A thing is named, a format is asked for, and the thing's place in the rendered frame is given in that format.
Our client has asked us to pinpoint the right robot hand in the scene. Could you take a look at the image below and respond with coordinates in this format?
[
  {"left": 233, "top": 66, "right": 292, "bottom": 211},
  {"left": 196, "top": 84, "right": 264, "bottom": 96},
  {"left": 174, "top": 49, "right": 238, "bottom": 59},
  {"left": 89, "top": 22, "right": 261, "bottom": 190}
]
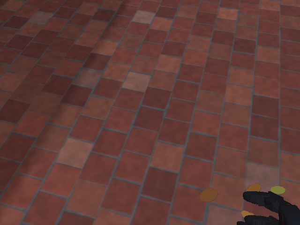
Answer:
[{"left": 237, "top": 191, "right": 300, "bottom": 225}]

